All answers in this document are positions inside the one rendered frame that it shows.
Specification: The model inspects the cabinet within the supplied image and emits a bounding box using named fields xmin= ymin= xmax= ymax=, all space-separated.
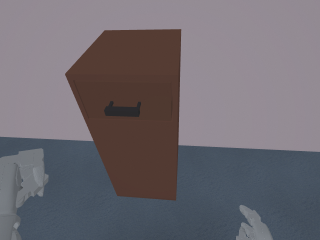
xmin=65 ymin=29 xmax=181 ymax=201

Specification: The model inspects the left robot forearm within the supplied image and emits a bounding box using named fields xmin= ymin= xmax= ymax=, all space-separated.
xmin=0 ymin=213 xmax=22 ymax=240

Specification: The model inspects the right robot hand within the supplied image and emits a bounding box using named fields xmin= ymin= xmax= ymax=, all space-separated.
xmin=236 ymin=205 xmax=273 ymax=240

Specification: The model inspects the left robot hand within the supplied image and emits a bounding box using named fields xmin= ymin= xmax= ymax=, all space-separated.
xmin=0 ymin=148 xmax=49 ymax=215

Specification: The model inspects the handle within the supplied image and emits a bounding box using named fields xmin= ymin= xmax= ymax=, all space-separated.
xmin=104 ymin=101 xmax=141 ymax=117

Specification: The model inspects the drawer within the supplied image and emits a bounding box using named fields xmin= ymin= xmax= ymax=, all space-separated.
xmin=75 ymin=80 xmax=173 ymax=121

